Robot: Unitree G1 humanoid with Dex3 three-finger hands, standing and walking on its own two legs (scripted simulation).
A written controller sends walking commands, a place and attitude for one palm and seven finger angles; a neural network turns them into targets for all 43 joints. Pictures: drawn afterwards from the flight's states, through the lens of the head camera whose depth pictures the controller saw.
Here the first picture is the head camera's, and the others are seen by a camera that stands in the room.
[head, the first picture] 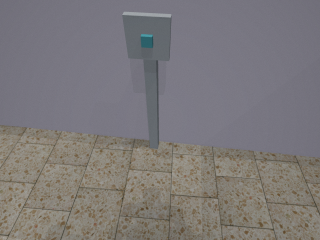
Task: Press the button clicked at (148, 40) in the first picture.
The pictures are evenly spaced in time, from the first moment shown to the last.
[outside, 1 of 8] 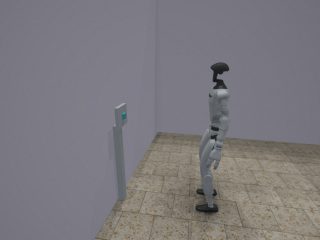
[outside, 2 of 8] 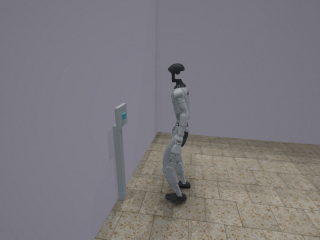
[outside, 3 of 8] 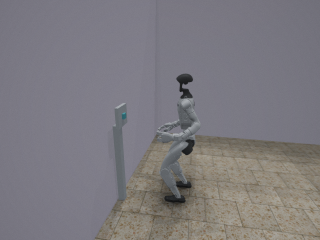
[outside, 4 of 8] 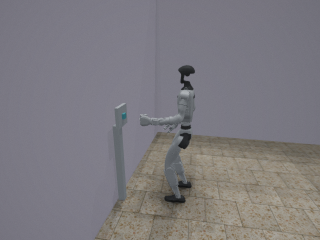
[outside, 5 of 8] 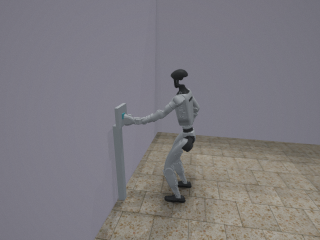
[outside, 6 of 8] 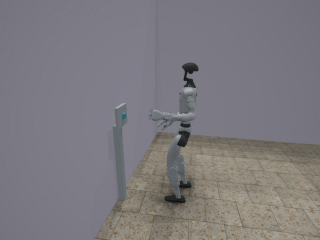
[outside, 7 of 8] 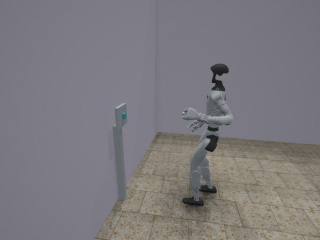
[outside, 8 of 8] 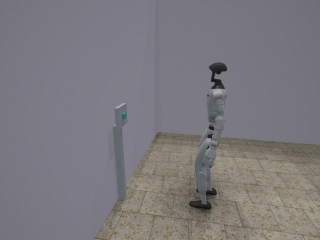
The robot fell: no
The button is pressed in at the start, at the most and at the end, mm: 0 11 0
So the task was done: yes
